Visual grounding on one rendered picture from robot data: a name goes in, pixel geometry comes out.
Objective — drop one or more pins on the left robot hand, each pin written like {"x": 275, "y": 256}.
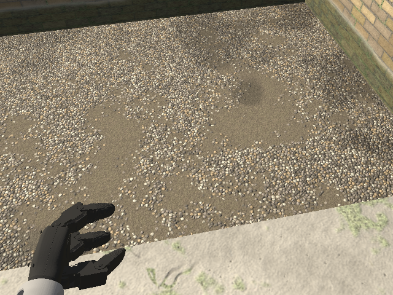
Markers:
{"x": 62, "y": 243}

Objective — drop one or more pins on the robot left forearm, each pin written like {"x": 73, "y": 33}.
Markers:
{"x": 41, "y": 286}

